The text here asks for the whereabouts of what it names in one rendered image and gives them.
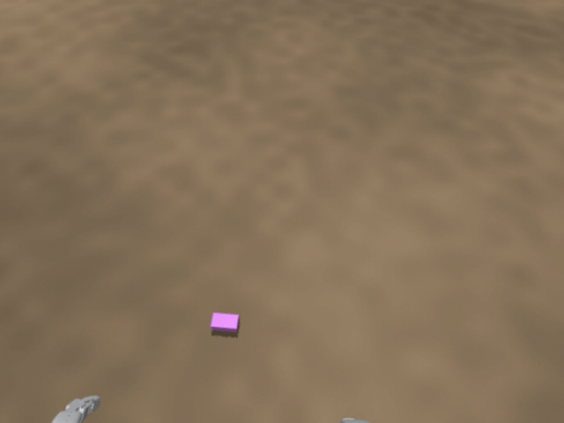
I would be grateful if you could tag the left robot hand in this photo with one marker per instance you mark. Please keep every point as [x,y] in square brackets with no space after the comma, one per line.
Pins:
[77,410]

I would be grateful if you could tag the small box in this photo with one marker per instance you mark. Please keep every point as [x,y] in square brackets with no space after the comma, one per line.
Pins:
[225,322]

